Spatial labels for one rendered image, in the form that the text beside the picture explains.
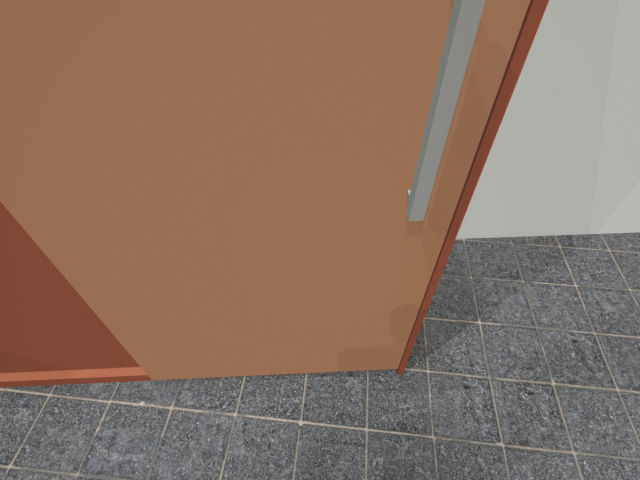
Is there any handle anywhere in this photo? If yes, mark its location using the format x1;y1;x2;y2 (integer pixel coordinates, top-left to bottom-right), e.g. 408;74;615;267
406;0;485;221

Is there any wardrobe door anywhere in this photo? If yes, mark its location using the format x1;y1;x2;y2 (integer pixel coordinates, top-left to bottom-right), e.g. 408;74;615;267
0;202;140;373
0;0;531;380

